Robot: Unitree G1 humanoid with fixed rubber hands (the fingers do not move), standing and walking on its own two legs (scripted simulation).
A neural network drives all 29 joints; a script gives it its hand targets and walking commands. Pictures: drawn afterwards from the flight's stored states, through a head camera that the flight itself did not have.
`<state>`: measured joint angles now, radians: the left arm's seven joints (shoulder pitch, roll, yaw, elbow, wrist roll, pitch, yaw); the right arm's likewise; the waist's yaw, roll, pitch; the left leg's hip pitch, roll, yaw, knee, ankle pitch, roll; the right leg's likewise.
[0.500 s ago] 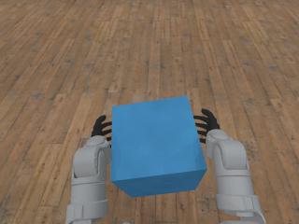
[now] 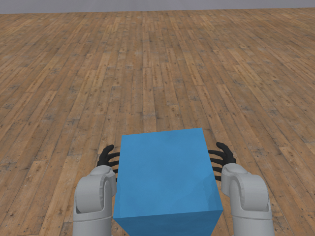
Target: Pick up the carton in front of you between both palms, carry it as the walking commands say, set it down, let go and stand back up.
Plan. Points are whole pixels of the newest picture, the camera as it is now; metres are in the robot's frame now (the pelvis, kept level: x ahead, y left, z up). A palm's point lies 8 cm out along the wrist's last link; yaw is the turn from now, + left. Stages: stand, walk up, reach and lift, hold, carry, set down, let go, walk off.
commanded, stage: carry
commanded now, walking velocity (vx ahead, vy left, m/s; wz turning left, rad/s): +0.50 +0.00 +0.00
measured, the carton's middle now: (167, 188) +0.28 -0.01 -0.02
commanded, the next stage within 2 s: none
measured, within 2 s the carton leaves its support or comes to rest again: neither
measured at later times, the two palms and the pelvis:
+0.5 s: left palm (124, 98) +0.56 +0.12 +0.08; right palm (206, 95) +0.58 -0.17 +0.08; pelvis +0.29 -0.04 +0.00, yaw +3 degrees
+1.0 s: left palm (120, 60) +0.88 +0.17 +0.08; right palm (181, 58) +0.88 -0.12 +0.08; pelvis +0.60 +0.02 +0.00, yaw +1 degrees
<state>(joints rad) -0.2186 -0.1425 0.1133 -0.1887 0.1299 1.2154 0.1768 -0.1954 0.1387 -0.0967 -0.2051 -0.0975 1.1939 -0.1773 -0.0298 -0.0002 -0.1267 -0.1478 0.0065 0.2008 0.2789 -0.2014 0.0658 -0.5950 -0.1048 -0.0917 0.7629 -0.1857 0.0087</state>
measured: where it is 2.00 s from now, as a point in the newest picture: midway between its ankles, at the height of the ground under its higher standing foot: (155, 127)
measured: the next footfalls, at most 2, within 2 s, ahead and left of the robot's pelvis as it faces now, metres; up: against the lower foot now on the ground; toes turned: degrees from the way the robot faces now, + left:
right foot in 0.20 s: +0.30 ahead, -0.13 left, +0.00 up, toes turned -10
left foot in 0.68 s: +0.58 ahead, +0.11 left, +0.00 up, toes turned +14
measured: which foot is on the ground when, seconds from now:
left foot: down 0.00-0.22, up 0.24-0.66, down 0.68-1.00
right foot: up 0.00-0.18, down 0.20-0.70, up 0.72-1.00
